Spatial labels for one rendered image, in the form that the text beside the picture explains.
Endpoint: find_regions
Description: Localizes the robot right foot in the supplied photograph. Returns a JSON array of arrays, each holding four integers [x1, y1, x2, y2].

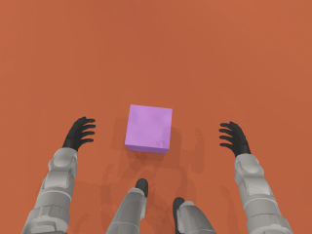
[[173, 197, 185, 234]]

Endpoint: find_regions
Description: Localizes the robot right hand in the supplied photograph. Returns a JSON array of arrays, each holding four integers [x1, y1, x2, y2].
[[219, 121, 252, 158]]

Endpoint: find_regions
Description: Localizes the robot left hand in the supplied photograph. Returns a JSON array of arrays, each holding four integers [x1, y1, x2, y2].
[[62, 116, 96, 152]]

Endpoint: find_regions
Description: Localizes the left robot forearm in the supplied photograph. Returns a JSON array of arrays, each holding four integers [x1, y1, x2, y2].
[[20, 147, 78, 234]]

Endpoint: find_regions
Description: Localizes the left robot shin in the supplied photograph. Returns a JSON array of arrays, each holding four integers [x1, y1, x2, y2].
[[126, 187, 144, 196]]

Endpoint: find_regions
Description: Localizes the carton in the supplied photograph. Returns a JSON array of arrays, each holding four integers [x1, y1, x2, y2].
[[125, 104, 173, 154]]

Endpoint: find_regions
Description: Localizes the right robot forearm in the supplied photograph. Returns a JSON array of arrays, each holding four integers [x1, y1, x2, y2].
[[234, 153, 293, 234]]

